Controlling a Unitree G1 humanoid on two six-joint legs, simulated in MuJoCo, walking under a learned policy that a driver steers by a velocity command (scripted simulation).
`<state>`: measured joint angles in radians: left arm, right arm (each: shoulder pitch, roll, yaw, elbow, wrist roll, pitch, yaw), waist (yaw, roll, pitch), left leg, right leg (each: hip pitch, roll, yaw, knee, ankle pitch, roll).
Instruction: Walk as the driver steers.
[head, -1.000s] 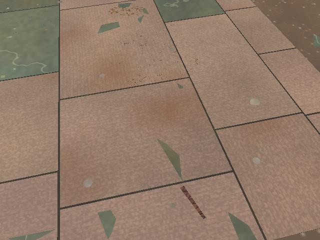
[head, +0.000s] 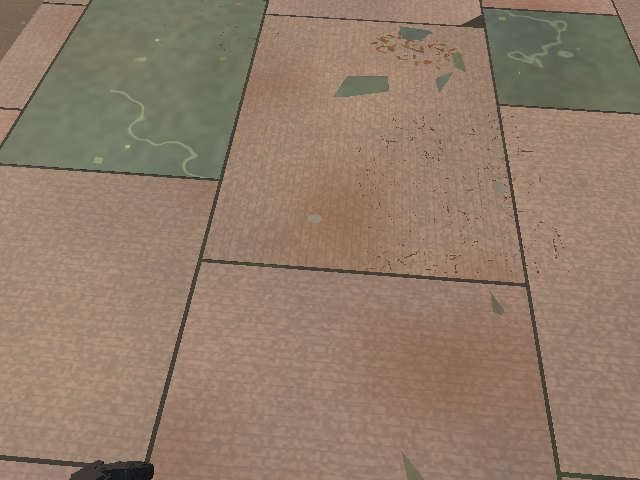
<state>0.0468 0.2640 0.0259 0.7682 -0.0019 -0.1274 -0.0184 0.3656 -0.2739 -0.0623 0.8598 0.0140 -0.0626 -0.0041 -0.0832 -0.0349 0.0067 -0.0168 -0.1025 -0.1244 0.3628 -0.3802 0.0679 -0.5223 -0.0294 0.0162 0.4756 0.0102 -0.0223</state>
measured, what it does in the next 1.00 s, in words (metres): walks ahead: right foot, then left foot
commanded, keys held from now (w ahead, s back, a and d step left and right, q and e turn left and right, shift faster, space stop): w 0.44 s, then w+e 0.56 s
